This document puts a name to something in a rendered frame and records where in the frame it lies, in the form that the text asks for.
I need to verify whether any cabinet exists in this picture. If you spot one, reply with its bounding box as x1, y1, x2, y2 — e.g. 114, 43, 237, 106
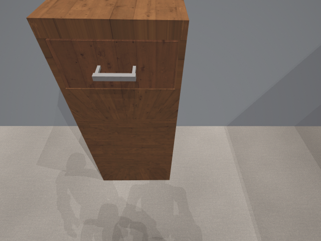
26, 0, 189, 180

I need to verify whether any drawer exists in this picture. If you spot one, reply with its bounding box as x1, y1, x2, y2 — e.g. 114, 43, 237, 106
46, 38, 178, 88

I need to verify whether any handle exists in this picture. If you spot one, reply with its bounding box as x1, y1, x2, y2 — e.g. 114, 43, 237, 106
92, 65, 136, 81

